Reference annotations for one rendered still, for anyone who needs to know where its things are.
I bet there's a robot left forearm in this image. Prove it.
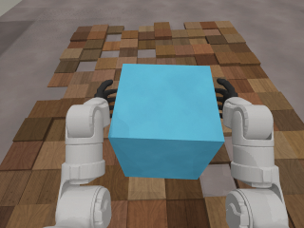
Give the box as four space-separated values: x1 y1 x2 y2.
55 97 110 222

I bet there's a left robot upper arm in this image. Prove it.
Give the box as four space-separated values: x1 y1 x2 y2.
43 185 112 228

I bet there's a robot right forearm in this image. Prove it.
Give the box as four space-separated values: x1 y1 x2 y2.
222 97 289 223

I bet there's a left robot hand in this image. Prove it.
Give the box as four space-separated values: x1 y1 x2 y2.
94 79 118 119

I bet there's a right robot hand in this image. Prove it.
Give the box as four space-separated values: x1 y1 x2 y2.
214 78 238 119

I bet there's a carton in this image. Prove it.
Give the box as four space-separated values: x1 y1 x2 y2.
108 64 225 180

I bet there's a right robot upper arm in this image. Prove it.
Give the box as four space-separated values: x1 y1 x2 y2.
225 188 290 228

